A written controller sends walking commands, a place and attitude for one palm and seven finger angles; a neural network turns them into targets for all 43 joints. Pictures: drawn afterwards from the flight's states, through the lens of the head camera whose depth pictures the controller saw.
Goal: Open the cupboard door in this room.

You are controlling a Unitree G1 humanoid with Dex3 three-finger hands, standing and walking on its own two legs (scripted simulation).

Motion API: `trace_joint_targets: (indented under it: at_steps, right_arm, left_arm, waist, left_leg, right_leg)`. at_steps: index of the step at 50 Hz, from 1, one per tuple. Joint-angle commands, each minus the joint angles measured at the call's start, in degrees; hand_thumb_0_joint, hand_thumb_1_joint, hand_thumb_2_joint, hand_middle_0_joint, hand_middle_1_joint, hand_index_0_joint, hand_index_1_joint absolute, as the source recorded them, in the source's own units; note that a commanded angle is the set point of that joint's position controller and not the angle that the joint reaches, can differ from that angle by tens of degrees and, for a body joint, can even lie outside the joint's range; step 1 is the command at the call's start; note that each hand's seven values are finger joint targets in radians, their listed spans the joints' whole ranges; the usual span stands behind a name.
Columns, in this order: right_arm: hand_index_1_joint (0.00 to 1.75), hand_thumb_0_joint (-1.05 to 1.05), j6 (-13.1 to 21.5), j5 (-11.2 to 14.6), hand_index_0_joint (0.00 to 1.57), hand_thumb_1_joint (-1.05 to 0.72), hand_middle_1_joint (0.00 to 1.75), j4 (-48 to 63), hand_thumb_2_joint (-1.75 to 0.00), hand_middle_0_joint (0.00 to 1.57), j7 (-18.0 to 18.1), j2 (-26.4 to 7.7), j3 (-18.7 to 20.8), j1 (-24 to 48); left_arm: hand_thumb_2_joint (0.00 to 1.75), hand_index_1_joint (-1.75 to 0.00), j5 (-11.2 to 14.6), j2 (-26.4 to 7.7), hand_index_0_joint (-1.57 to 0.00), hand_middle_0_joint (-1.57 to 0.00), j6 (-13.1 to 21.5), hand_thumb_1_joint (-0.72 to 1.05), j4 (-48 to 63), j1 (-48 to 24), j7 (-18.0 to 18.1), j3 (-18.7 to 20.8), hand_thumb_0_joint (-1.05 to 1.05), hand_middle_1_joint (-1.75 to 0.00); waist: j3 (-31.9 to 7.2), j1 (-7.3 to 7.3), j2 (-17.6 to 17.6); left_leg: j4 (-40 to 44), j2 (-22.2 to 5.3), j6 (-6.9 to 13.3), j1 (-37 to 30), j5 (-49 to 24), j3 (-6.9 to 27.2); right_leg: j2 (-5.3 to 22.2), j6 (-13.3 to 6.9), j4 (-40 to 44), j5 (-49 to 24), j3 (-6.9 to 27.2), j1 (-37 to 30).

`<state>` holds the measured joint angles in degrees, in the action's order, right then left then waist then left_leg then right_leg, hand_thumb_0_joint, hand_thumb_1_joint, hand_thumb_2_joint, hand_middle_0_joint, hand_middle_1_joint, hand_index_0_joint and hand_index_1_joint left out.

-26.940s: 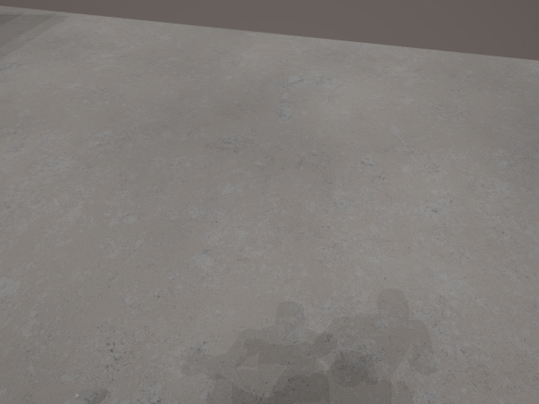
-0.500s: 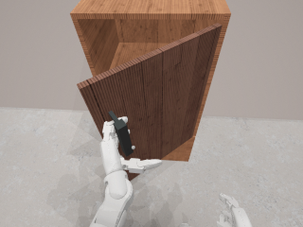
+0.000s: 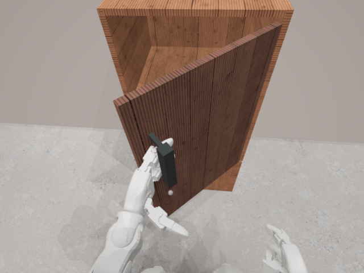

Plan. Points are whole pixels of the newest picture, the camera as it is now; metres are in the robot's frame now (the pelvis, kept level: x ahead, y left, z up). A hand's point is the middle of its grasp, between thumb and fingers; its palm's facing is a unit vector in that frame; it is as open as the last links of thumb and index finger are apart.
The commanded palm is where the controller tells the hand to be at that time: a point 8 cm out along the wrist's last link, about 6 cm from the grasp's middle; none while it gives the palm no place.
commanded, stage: slide the hand sideways off the handle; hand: left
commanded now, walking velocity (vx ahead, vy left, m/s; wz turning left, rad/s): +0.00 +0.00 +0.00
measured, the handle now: (162, 160) +0.34 +0.07 +0.06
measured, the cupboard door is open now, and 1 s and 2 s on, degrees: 44 43 43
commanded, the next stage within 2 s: draw the hand back to the body in 1.00 s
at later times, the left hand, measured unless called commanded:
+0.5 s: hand (158, 204) +0.24 +0.06 +0.06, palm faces -0.10 -0.99 -0.01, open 16.2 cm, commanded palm +0.22 +0.13 +0.06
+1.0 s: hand (123, 225) +0.20 +0.13 +0.06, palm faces -0.05 -1.00 -0.04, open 16.3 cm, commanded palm +0.18 +0.18 +0.06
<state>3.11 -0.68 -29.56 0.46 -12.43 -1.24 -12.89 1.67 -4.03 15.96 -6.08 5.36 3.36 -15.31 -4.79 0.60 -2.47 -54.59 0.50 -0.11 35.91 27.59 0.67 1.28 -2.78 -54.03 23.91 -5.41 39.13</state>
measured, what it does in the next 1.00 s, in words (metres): stands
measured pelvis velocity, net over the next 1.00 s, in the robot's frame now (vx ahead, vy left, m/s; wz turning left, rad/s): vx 0.01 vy -0.01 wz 0.00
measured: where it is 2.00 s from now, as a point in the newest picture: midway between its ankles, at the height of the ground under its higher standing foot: outside the picture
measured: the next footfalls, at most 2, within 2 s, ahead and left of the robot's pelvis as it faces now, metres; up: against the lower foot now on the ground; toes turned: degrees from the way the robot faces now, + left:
none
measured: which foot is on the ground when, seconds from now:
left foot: down 0.00-1.00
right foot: down 0.00-1.00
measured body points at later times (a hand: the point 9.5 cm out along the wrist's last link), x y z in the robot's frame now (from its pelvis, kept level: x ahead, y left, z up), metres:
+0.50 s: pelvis +0.01 +0.00 -0.01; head +0.05 -0.02 +0.44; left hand +0.24 +0.12 +0.06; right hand +0.18 -0.22 -0.09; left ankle +0.00 +0.12 -0.68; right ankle +0.03 -0.09 -0.68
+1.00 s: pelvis +0.01 -0.01 -0.02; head +0.06 -0.02 +0.43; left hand +0.20 +0.18 +0.06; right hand +0.20 -0.24 -0.09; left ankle +0.00 +0.12 -0.68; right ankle +0.03 -0.09 -0.68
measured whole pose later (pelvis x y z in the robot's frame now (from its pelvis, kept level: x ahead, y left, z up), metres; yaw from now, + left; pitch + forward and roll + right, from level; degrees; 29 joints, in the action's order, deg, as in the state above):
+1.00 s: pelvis +0.01 -0.01 -0.02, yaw +0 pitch +12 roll +0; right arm 6.4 0.8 -24.4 1.9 -13.8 -0.3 -15.2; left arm 9.9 -9.4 18.4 15.1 32.8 -8.8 -1.3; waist -6.9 0.9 -2.2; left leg -60.5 -0.4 -0.7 40.8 31.5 1.3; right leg 0.4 -3.2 -59.3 27.4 -6.0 43.9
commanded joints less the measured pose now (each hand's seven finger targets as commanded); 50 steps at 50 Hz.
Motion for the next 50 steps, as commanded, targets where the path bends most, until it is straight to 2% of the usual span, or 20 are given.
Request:
trace_joint_targets:
  at_steps: [1, 3, 4, 6, 8, 10, 11, 13, 17, 19, 22, 24, 26, 33, 37, 38, 40, 43, 48, 50]
  right_arm:
    - [0.30, 0.00, 4.30, 0.81, 0.20, -0.90, 0.30, 10.79, -0.90, 0.20, 0.67, -5.02, 1.58, 3.54]
    - [0.30, 0.00, 4.33, 0.44, 0.20, -0.90, 0.30, 11.53, -0.90, 0.20, 0.20, -5.21, 1.75, 3.36]
    - [0.30, 0.00, 4.29, 0.26, 0.20, -0.90, 0.30, 11.79, -0.90, 0.20, -0.14, -4.86, 1.78, 2.86]
    - [0.30, 0.00, 4.08, 0.12, 0.20, -0.90, 0.30, 12.33, -0.90, 0.20, -0.68, -4.77, 1.83, 2.25]
    - [0.30, 0.00, 3.69, -0.11, 0.20, -0.90, 0.30, 12.55, -0.90, 0.20, -0.81, -5.12, 1.86, 2.25]
    - [0.30, 0.00, 3.33, -0.10, 0.20, -0.90, 0.30, 12.96, -0.90, 0.20, -0.69, -5.04, 1.83, 2.33]
    - [0.30, 0.00, 3.21, -0.08, 0.20, -0.90, 0.30, 13.26, -0.90, 0.20, -0.62, -4.99, 1.73, 2.31]
    - [0.30, 0.00, 3.10, 0.14, 0.20, -0.90, 0.30, 13.83, -0.90, 0.20, -0.38, -5.12, 1.80, 2.51]
    - [0.30, 0.00, 3.30, 0.40, 0.20, -0.90, 0.30, 14.32, -0.90, 0.20, 0.05, -4.98, 1.53, 2.09]
    - [0.30, 0.00, 3.68, 0.33, 0.20, -0.90, 0.30, 14.45, -0.90, 0.20, 0.24, -5.11, 1.53, 2.14]
    - [0.30, 0.00, 4.09, 0.31, 0.20, -0.90, 0.30, 14.57, -0.90, 0.20, 0.33, -5.25, 1.54, 1.69]
    - [0.30, 0.00, 4.35, 0.21, 0.20, -0.90, 0.30, 14.54, -0.90, 0.20, 0.34, -5.26, 1.71, 1.35]
    - [0.30, 0.00, 4.35, 0.28, 0.20, -0.90, 0.30, 14.60, -0.90, 0.20, 0.43, -5.21, 1.79, 0.90]
    - [0.30, 0.00, 4.91, 0.76, 0.20, -0.90, 0.30, 14.73, -0.90, 0.20, 1.01, -5.58, 2.05, 0.81]
    - [0.30, 0.00, 5.38, 0.95, 0.20, -0.90, 0.30, 15.04, -0.90, 0.20, 1.14, -5.59, 2.38, 0.06]
    - [0.30, 0.00, 5.38, 0.95, 0.20, -0.90, 0.30, 14.80, -0.90, 0.20, 1.19, -5.68, 2.42, 0.02]
    - [0.30, 0.00, 5.62, 1.07, 0.20, -0.90, 0.30, 14.80, -0.90, 0.20, 1.31, -5.78, 2.68, 0.18]
    - [0.30, 0.00, 6.08, 1.22, 0.20, -0.90, 0.30, 14.91, -0.90, 0.20, 1.49, -6.15, 2.77, 0.43]
    - [0.30, 0.00, 6.70, 1.50, 0.20, -0.90, 0.30, 14.79, -0.90, 0.20, 1.96, -6.37, 3.05, 0.48]
    - [0.30, 0.00, 7.16, 1.63, 0.20, -0.90, 0.30, 15.04, -0.90, 0.20, 2.07, -6.53, 3.03, 0.74]
  left_arm:
    - [0.30, -0.30, 3.48, 5.59, -0.15, -0.15, 2.50, -0.50, 14.99, -10.02, -0.39, 1.53, 0.00, -0.30]
    - [0.30, -0.30, 1.45, 3.77, -0.15, -0.15, 2.58, -0.50, 17.39, -7.01, 2.09, 2.73, 0.00, -0.30]
    - [0.30, -0.30, 0.30, 4.11, -0.15, -0.15, 2.64, -0.50, 18.38, -6.34, 3.11, 2.17, 0.00, -0.30]
    - [0.30, -0.30, -1.29, 4.82, -0.15, -0.15, 2.66, -0.50, 19.08, -3.19, 4.27, 0.93, 0.00, -0.30]
    - [0.30, -0.30, -2.58, 3.13, -0.15, -0.15, 2.61, -0.50, 18.93, -2.17, 4.74, 1.55, 0.00, -0.30]
    - [0.30, -0.30, -3.13, 1.74, -0.15, -0.15, 2.56, -0.50, 19.46, -1.04, 4.30, 2.51, 0.00, -0.30]
    - [0.30, -0.30, -3.05, 2.32, -0.15, -0.15, 2.39, -0.50, 20.08, -0.71, 3.86, 1.91, 0.00, -0.30]
    - [0.30, -0.30, -2.38, 0.81, -0.15, -0.15, 2.15, -0.50, 22.13, 1.43, 3.08, 3.42, 0.00, -0.30]
    - [0.30, -0.30, -0.17, 1.36, -0.15, -0.15, 1.67, -0.50, 24.35, 4.48, 1.61, 3.74, 0.00, -0.30]
    - [0.30, -0.30, 0.22, 1.39, -0.15, -0.15, 1.79, -0.50, 25.65, 5.11, 1.27, 3.41, 0.00, -0.30]
    - [0.30, -0.30, 0.31, 0.29, -0.15, -0.15, 2.12, -0.50, 26.51, 7.64, 0.64, 4.45, 0.00, -0.30]
    - [0.30, -0.30, 0.27, -0.65, -0.15, -0.15, 2.47, -0.50, 27.89, 9.14, 0.13, 5.24, 0.00, -0.30]
    - [0.30, -0.30, 0.79, -2.24, -0.15, -0.15, 2.52, -0.50, 28.02, 12.41, -0.63, 7.28, 0.00, -0.30]
    - [0.30, -0.30, 3.09, -4.69, -0.15, -0.15, 3.14, -0.50, 30.51, 15.86, -3.94, 10.37, 0.00, -0.30]
    - [0.30, -0.30, 5.17, -6.40, -0.15, -0.15, 3.97, -0.50, 32.23, 22.58, -6.03, 13.68, 0.00, -0.30]
    - [0.30, -0.30, 5.32, -6.32, -0.15, -0.15, 4.02, -0.50, 31.52, 23.36, -6.58, 13.61, 0.00, -0.30]
    - [0.30, -0.30, 6.28, -7.11, -0.15, -0.15, 4.76, -0.50, 32.71, 24.35, -7.82, 14.78, 0.00, -0.30]
    - [0.30, -0.30, 6.89, -7.43, -0.15, -0.15, 5.93, -0.50, 34.29, 23.92, -10.02, 14.14, 0.00, -0.30]
    - [0.30, -0.30, 9.19, -9.38, -0.15, -0.15, 6.84, -0.50, 33.86, 26.31, -13.05, 16.96, 0.00, -0.30]
    - [0.30, -0.30, 9.61, -8.46, -0.15, -0.15, 7.03, -0.50, 34.33, 24.98, -13.59, 15.92, 0.00, -0.30]
  waist:
    - [-12.31, -1.34, 7.44]
    - [-14.06, 0.02, 6.48]
    - [-14.55, -0.27, 5.36]
    - [-13.39, -0.55, 5.84]
    - [-12.20, -0.64, 7.00]
    - [-11.07, -0.42, 6.07]
    - [-11.13, -0.59, 5.63]
    - [-11.88, 0.18, 4.78]
    - [-10.86, -0.38, 5.79]
    - [-10.86, -0.94, 6.12]
    - [-10.41, -0.75, 5.79]
    - [-11.82, -0.53, 4.80]
    - [-11.94, -0.34, 6.38]
    - [-11.59, -0.62, 4.06]
    - [-13.43, 0.19, 5.30]
    - [-13.08, -0.16, 6.58]
    - [-12.43, -0.44, 6.33]
    - [-11.39, -1.20, 3.96]
    - [-11.45, -0.97, 4.34]
    - [-10.90, -1.25, 4.15]
  left_leg:
    - [8.86, 1.02, 1.04, -1.59, -7.50, 0.87]
    - [9.07, 0.97, 0.95, -1.88, -9.94, 0.92]
    - [8.81, 0.88, 0.91, -2.38, -11.25, 0.83]
    - [8.31, 0.67, 0.83, -1.91, -11.28, 0.58]
    - [8.06, 0.58, 1.06, -0.41, -9.78, 0.61]
    - [7.91, 0.75, 1.00, 0.74, -7.28, 0.15]
    - [7.88, 0.82, 1.11, 0.68, -6.87, 0.04]
    - [7.86, 0.84, 1.11, 0.41, -7.73, -0.02]
    - [7.62, 0.85, 0.98, 0.80, -7.62, 0.08]
    - [6.95, 0.82, 1.15, 0.87, -8.18, 0.21]
    - [6.49, 0.93, 1.04, 1.70, -7.78, 0.32]
    - [5.79, 1.01, 1.11, 1.57, -9.68, 0.19]
    - [5.33, 1.09, 1.11, 2.28, -10.19, -0.03]
    - [3.73, 1.20, 1.04, 3.35, -11.10, -0.21]
    - [2.98, 1.36, 0.83, 4.33, -12.34, -0.42]
    - [2.73, 1.28, 0.83, 4.95, -12.91, -0.20]
    - [1.92, 1.28, 0.76, 5.77, -12.06, -0.20]
    - [1.22, 1.26, 0.91, 5.86, -11.93, -0.06]
    - [-0.29, 1.28, 0.78, 7.61, -10.75, 0.15]
    - [-0.21, 1.21, 0.80, 7.35, -9.52, 0.36]
  right_leg:
    - [-0.37, 1.07, 10.23, -6.35, 3.91, -10.82]
    - [-0.35, 0.65, 8.66, -8.78, 3.45, -11.77]
    - [-0.36, 0.58, 7.83, -10.57, 3.34, -11.56]
    - [-0.45, 0.61, 7.32, -10.95, 3.13, -10.42]
    - [-0.42, 0.66, 7.61, -9.24, 3.57, -9.76]
    - [-0.26, 0.67, 8.05, -6.61, 4.30, -9.41]
    - [-0.31, 0.67, 8.16, -6.13, 4.36, -9.30]
    - [-0.45, 0.43, 8.11, -6.93, 4.50, -10.20]
    - [-0.66, 0.84, 8.30, -7.37, 4.30, -10.32]
    - [-0.65, 1.04, 8.05, -8.15, 4.30, -9.80]
    - [-0.64, 1.04, 7.63, -7.71, 4.38, -9.37]
    - [-0.54, 0.96, 6.90, -10.28, 4.73, -10.28]
    - [-0.58, 1.13, 6.95, -11.66, 5.02, -11.21]
    - [-0.46, 1.30, 7.00, -12.87, 6.34, -11.33]
    - [-0.21, 1.81, 6.44, -16.56, 6.92, -13.68]
    - [-0.19, 1.85, 6.33, -17.57, 7.01, -14.06]
    - [0.16, 2.33, 6.42, -17.79, 7.80, -13.37]
    - [-0.07, 1.96, 5.92, -16.06, 7.51, -11.23]
    - [-0.10, 1.94, 5.65, -12.69, 7.87, -10.03]
    - [-0.37, 1.74, 5.52, -9.02, 7.12, -8.07]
